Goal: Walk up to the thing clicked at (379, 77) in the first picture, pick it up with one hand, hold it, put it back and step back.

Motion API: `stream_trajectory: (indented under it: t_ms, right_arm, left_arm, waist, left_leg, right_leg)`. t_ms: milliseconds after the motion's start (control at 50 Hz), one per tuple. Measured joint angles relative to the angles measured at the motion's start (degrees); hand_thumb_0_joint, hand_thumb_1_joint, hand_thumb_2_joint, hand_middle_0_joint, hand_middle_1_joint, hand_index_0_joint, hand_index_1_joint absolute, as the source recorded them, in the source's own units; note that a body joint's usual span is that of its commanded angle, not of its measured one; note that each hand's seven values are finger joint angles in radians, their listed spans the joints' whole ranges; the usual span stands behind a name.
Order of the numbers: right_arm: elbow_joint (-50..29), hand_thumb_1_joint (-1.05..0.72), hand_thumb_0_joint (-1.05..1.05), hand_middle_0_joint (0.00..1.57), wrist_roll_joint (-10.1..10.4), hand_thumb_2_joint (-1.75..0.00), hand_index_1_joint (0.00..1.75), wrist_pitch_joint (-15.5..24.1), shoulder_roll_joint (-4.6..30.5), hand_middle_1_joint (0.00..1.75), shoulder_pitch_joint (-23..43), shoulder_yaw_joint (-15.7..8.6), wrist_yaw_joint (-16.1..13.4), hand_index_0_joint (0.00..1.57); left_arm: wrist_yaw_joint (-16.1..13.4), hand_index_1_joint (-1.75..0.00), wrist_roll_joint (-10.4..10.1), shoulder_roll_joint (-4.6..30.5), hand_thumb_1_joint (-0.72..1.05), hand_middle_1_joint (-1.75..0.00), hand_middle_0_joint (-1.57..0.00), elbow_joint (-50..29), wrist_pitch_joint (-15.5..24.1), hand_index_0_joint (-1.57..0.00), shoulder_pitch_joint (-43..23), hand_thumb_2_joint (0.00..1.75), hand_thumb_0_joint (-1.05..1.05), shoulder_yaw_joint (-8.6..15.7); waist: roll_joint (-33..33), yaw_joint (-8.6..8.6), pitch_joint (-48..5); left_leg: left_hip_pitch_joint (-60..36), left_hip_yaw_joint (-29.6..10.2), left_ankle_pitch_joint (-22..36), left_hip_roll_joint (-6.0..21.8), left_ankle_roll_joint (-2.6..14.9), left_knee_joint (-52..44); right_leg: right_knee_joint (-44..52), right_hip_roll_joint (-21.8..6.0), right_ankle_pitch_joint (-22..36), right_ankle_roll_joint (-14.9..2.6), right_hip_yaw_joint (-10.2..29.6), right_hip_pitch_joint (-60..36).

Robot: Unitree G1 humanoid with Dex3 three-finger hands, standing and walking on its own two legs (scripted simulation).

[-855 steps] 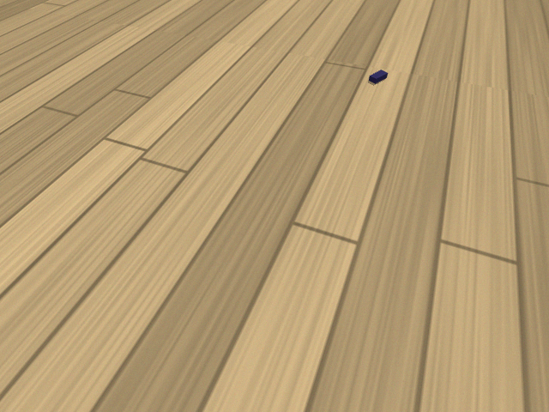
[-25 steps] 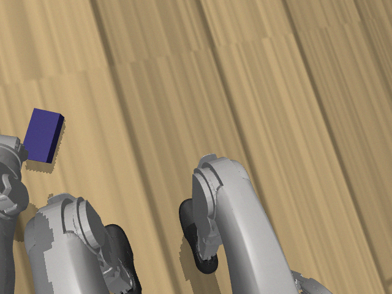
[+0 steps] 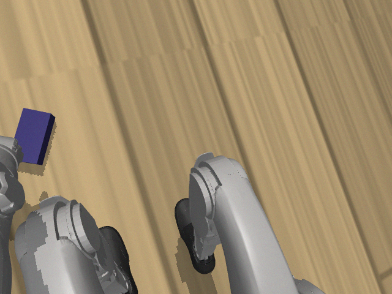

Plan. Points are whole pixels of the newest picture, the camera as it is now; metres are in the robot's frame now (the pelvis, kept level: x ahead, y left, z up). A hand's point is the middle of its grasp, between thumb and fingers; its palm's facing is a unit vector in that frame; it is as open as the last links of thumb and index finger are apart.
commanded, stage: rise first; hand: left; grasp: from above
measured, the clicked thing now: (33, 137) +0.48 +0.27 -0.31
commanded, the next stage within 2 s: approach in 1.06 s
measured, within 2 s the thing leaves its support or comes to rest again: neither
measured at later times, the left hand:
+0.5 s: hand out of the picture +0.44 +0.30 -0.20, palm faces -0.09 -0.44 -0.89, open 12.6 cm
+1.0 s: hand out of the picture +0.43 +0.31 -0.20, palm faces -0.08 -0.44 -0.89, open 12.8 cm
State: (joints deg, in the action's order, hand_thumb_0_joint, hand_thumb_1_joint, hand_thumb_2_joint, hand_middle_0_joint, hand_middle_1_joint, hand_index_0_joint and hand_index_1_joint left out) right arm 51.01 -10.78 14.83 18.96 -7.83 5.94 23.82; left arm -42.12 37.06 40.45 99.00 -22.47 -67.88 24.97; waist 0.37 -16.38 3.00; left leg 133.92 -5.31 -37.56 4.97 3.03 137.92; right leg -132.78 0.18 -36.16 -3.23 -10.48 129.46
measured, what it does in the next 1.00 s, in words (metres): stands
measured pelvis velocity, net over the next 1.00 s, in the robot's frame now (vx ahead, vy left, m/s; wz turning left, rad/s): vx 0.00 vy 0.00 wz -0.02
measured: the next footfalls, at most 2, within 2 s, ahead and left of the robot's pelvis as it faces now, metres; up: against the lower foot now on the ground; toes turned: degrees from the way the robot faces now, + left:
none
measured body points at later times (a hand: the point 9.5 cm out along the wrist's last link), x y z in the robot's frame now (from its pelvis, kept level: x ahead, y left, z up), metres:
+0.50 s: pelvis +0.00 +0.00 +0.00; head +0.28 +0.05 +0.35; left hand +0.44 +0.32 -0.15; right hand +0.00 -0.26 -0.10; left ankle +0.08 +0.12 -0.29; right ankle +0.11 -0.09 -0.29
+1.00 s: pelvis +0.00 +0.00 +0.00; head +0.27 +0.06 +0.35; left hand +0.44 +0.33 -0.15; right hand +0.00 -0.25 -0.10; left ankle +0.08 +0.12 -0.29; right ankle +0.11 -0.09 -0.29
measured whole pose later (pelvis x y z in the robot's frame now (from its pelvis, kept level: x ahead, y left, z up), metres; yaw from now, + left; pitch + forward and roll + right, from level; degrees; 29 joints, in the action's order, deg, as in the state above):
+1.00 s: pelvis +0.00 +0.00 +0.00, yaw -1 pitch +32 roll -9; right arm 48.7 -10.8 14.8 20.4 -7.3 8.4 27.0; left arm -42.5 34.9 43.1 97.6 -23.0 -68.0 24.3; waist -0.6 -17.5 5.7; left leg 134.0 -6.9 -38.0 4.8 2.8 139.1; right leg -132.9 0.6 -36.0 -3.1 -11.8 129.0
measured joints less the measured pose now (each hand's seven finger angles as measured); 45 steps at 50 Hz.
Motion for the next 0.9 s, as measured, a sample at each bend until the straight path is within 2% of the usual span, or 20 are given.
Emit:
stream_trajectory:
  t_ms: [140,240,320,440,520,620,740,900]
  right_arm:
    - [-0.56,-0.93,0.0,0.2,-0.57,-0.91,0.3,0.38,0.55,0.3,0.02,0.78,0.88,0.2]
    - [-0.83,-0.93,0.0,0.2,-0.85,-0.91,0.3,0.48,1.01,0.3,0.13,1.12,1.46,0.2]
    - [-0.9,-0.93,0.0,0.2,-0.98,-0.91,0.3,0.47,1.35,0.3,0.04,1.4,1.93,0.2]
    - [-1.07,-0.93,0.0,0.2,-0.87,-0.91,0.3,0.4,1.42,0.3,0.13,1.61,2.33,0.2]
    - [-1.37,-0.93,0.0,0.2,-0.98,-0.91,0.3,0.48,1.19,0.3,0.27,1.93,2.72,0.2]
    - [-1.73,-0.93,0.0,0.2,-0.98,-0.91,0.3,0.63,0.92,0.3,0.56,2.36,3.09,0.2]
    - [-2.02,-0.93,0.0,0.2,-0.58,-0.91,0.3,0.31,0.87,0.3,0.67,2.28,3.41,0.2]
    - [-2.22,-0.93,0.0,0.2,-0.17,-0.91,0.3,-0.19,1.28,0.3,0.44,2.26,3.43,0.2]
  left_arm:
    - [-0.67,-0.78,-0.22,0.93,-0.31,-0.75,-0.34,0.94,0.14,-0.31,-0.77,0.82,0.0,0.49]
    - [-1.64,-0.77,-0.4,1.93,-0.3,-0.74,-0.36,0.58,0.5,-0.33,-1.37,0.8,0.0,1.87]
    - [-1.54,-0.76,-0.4,2.28,-0.29,-0.73,-0.37,0.78,0.17,-0.34,-1.57,0.79,0.0,1.2]
    - [-1.76,-0.75,-0.92,2.61,-0.28,-0.72,-0.37,0.06,0.29,-0.35,-0.98,0.79,0.0,1.41]
    - [-1.66,-0.75,-1.38,2.57,-0.28,-0.72,-0.37,0.05,0.14,-0.35,-1.0,0.78,0.0,0.39]
    - [-1.89,-0.75,-1.74,2.47,-0.28,-0.71,-0.37,-0.54,0.1,-0.35,-0.77,0.79,0.0,0.59]
    - [-1.85,-0.74,-1.76,2.44,-0.28,-0.71,-0.38,-2.8,-0.05,-0.34,0.06,0.79,0.0,2.08]
    - [-0.96,-0.75,-2.24,2.58,-0.3,-0.71,-0.36,-1.95,-0.81,-0.33,0.04,0.81,0.0,0.01]
  waist:
    - [-0.4,-0.82,1.15]
    - [-0.77,-1.15,2.09]
    - [-0.95,-1.31,2.51]
    - [-0.83,-1.47,2.8]
    - [-1.08,-1.55,3.12]
    - [-1.45,-1.66,3.36]
    - [-1.46,-1.47,3.34]
    - [-0.82,-0.99,2.83]
  left_leg:
    - [-0.18,-0.3,-0.15,0.01,-0.25,0.08]
    - [-0.1,-0.86,-0.21,0.06,-0.42,0.27]
    - [-0.14,-1.03,-0.33,0.09,-0.47,0.48]
    - [0.04,-1.33,-0.54,0.1,-0.35,0.77]
    - [-0.08,-1.34,-0.62,0.08,-0.3,0.83]
    - [-0.13,-1.54,-0.71,0.03,-0.3,0.95]
    - [-0.16,-1.72,-0.9,0.01,-0.3,1.1]
    - [-0.23,-1.52,-0.86,-0.02,-0.18,1.05]
  right_leg:
    - [-0.02,0.08,-0.01,-0.19,-0.25,-0.1]
    - [0.09,0.23,0.14,-0.28,-0.73,-0.13]
    - [0.01,0.3,0.12,-0.3,-0.86,-0.2]
    - [0.02,0.42,0.03,-0.12,-1.1,-0.23]
    - [0.01,0.44,-0.05,-0.03,-1.09,-0.39]
    - [0.05,0.48,-0.1,0.01,-1.26,-0.58]
    - [0.06,0.54,-0.23,0.05,-1.4,-0.72]
    - [0.02,0.53,-0.25,0.18,-1.21,-0.74]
